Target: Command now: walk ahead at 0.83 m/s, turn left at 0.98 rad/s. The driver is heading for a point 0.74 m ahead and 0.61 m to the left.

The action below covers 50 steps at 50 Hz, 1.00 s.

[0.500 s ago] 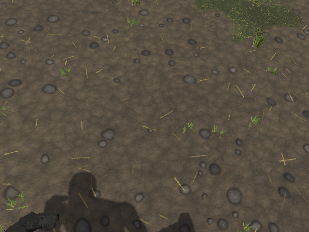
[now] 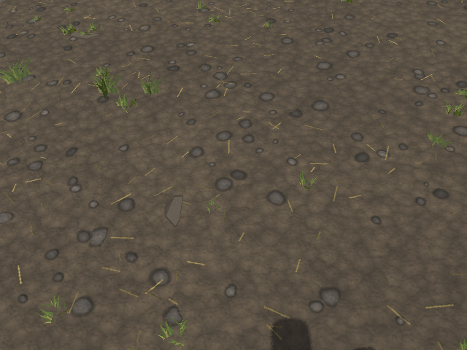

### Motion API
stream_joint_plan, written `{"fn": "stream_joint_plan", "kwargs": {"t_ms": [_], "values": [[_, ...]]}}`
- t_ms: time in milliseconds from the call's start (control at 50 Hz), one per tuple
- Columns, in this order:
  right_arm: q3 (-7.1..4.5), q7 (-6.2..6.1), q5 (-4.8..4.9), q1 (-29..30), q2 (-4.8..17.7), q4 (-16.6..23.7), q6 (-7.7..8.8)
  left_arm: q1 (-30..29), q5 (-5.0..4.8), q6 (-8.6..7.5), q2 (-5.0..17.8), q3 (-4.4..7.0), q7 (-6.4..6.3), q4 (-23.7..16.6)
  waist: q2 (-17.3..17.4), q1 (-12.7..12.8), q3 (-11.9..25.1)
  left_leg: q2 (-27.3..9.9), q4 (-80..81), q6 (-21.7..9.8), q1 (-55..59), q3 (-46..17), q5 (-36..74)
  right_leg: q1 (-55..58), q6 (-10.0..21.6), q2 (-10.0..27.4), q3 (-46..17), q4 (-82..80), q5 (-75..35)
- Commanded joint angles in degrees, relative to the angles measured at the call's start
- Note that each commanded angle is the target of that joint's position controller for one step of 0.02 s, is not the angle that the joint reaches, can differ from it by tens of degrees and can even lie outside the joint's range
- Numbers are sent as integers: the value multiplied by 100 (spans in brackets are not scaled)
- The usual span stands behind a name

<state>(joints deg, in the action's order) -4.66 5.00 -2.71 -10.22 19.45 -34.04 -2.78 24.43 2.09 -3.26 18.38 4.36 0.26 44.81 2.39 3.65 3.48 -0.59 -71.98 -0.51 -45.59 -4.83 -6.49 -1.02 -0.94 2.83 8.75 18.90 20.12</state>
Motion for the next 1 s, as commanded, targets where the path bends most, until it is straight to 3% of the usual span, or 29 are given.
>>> {"fn": "stream_joint_plan", "kwargs": {"t_ms": [20,80,120,160,180,200,220,240,260,280,320,380,460,520,560,580,620,640,660,680,700,720,780,800,820,880,960,980,1000], "values": [[-3,92,-5,1412,278,639,120,398,18,-118,663,125,-45,-142,-978,350,-1213,-173,612,-96,-1319,319,-161,513,472,1356,-732,-1235,467],[114,195,-4,1989,113,778,180,729,55,-111,587,75,-109,97,-1001,484,-1499,-343,1415,-350,-1271,820,-552,980,462,1462,-175,-1317,-345],[215,208,-2,2256,-35,877,212,932,77,-79,611,49,-152,306,-1007,464,-1568,-263,1958,-612,-961,1218,-1013,1243,435,1488,271,-1095,-1969],[257,114,32,1756,-120,720,223,663,46,-47,742,19,-197,351,-1057,-45,-1117,320,2563,-964,658,1797,-1422,926,327,1369,881,-215,-5918],[192,37,55,1113,7,540,236,655,27,-4,961,49,-214,372,-1142,-441,-628,718,2551,-1084,1637,1965,-1670,830,375,1477,908,731,-7822],[72,-28,73,53,235,264,267,534,-37,20,1223,97,-209,313,-1230,-978,-30,947,2705,-1246,3035,1799,-1707,354,435,1621,837,2014,-8402],[-133,-143,56,-1352,581,-190,310,181,-85,8,1309,104,-151,152,-1045,-1692,634,952,3378,-1470,5122,1200,-1391,-905,320,1554,786,3780,-7404],[-345,-267,88,-1132,1278,-315,255,354,-40,-26,560,-53,4,-206,372,-1113,968,-409,4043,-1805,7015,-1216,-2890,-3454,37,698,609,5732,-1194],[-446,-348,153,-1364,1683,-110,189,-453,-51,-167,657,-47,60,-790,415,-1233,1581,-1403,5053,-2287,7411,-4048,-3263,-4535,-154,-99,-316,7080,606],[-422,-419,98,-1645,1599,-341,183,-1380,-74,-250,821,-25,58,-1095,-246,-1406,981,-1248,5338,-2092,7168,-3687,-2166,-5159,-59,153,-1037,7003,-88],[-316,-528,113,-1292,1221,-536,326,-1056,-32,-289,589,-141,23,-989,-537,-758,-180,-925,5462,-1876,5433,-2551,-832,-4694,-35,565,-1060,6044,-130],[-76,-560,226,-716,715,-467,524,-533,218,42,541,-145,76,-834,-276,-97,-611,-279,5683,-1900,3850,-1679,-281,-3915,-264,738,-1070,5285,529],[-71,-472,178,-693,744,-543,714,-1935,94,121,315,-273,135,-1412,9,-221,-1279,177,6297,-1805,2373,-1473,127,-3400,-424,490,-699,3384,-820],[-158,-434,270,-884,933,-670,779,-2254,-24,52,266,-313,183,-1470,56,-439,-964,66,6321,-1499,2558,-1519,1576,-2240,-198,125,-696,2029,-2374],[-203,-464,318,-947,1081,-762,775,-2116,-58,41,470,-244,131,-1403,27,-400,-654,-54,5872,-1275,3299,-1634,2701,-1668,-33,-97,-781,1549,-2346],[-236,-488,310,-949,1223,-795,765,-1676,-63,42,664,-163,69,-1268,-1,-205,-281,-34,5223,-1121,3696,-1645,3715,-1133,24,-297,-802,1509,-1955],[-269,-448,168,-445,1425,-758,765,484,-121,51,1141,96,-164,-787,-60,1091,796,168,2461,-828,3113,-1463,4059,1182,71,-202,-728,1669,-1002],[-47,-457,101,-315,537,-608,843,1543,51,20,1514,220,-301,-575,-1078,1335,1376,678,67,-750,2054,-1106,703,2358,178,1020,-2099,1476,1044],[153,-462,431,-1041,5,-207,823,789,248,-19,1863,256,-213,-712,-3140,309,1933,1098,-1164,-675,773,-575,-2159,2624,455,2477,-5503,-229,2319],[132,-529,251,-906,468,-439,743,-150,195,1,1286,210,-154,-934,-2128,136,1145,591,-1369,-710,369,-381,-1570,1812,690,2342,-5564,-475,2490],[80,-498,166,-602,654,-552,644,-581,157,9,746,74,-131,-980,-1219,80,460,225,-1163,-639,409,-204,-1148,1045,831,2173,-4390,-195,1337],[67,-447,44,-212,631,-606,578,-375,155,17,473,-4,-94,-788,-471,169,-157,51,-953,-546,602,-62,-1184,357,801,1910,-3291,86,-1226],[108,-315,85,-98,258,-355,272,-325,-21,-152,266,-112,-35,-392,-852,-224,-447,-215,-439,-348,595,36,-1606,-270,774,1822,-1787,34,-3814],[21,-405,834,-109,272,-157,252,-1210,-324,-243,318,-18,-148,-643,-1429,-391,-659,-520,10,-221,537,-51,-1591,-339,637,1430,-1192,-132,-3853],[81,-409,846,121,219,-88,252,-1660,-361,-271,348,-23,-224,-714,-1343,-487,-798,-516,668,-152,597,134,-1339,-660,577,1331,-847,-344,-3743],[75,-261,463,184,89,-30,324,-1911,-320,-237,789,137,-365,-773,-893,-593,-577,-209,2833,-30,2015,763,499,-1171,472,938,175,-373,-4012],[-286,-177,465,-877,701,-320,229,-1984,-576,-151,1181,302,-333,-830,-823,-1190,200,416,3354,-485,3737,1135,775,-722,343,940,375,1257,-5724],[-467,-220,477,-1577,986,-472,201,-2151,-579,-107,1096,289,-303,-923,-639,-1573,500,503,3533,-702,4718,1043,971,-1110,244,867,341,2357,-5287],[-564,-322,546,-1804,1122,-591,188,-2047,-473,-83,627,167,-240,-933,188,-1548,273,414,3929,-900,5500,567,1349,-2066,19,434,193,3708,-1763]]}}
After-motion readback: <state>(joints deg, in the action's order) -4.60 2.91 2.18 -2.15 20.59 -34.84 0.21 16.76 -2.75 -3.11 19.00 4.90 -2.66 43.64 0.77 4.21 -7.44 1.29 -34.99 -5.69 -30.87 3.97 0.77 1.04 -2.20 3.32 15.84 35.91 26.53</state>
